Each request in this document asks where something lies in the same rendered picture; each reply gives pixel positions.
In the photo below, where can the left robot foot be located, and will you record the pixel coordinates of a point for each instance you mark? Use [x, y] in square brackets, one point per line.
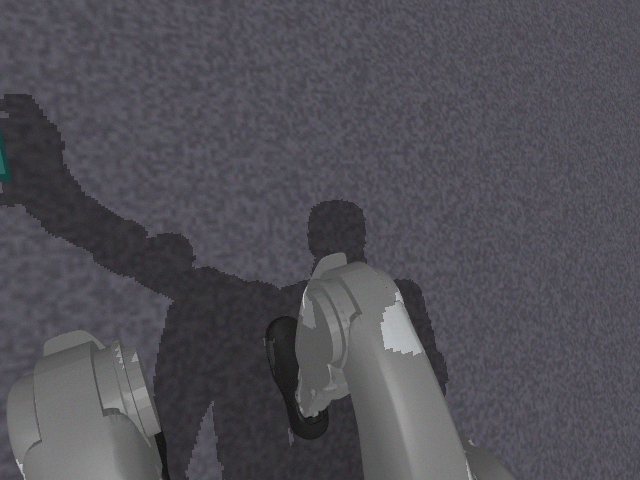
[162, 448]

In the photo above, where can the small box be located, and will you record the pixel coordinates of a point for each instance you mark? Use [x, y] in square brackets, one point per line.
[5, 174]

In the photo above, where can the right robot foot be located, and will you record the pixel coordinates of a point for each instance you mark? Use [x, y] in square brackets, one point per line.
[280, 347]

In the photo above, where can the right robot hand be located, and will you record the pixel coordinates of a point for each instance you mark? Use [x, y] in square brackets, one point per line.
[484, 465]

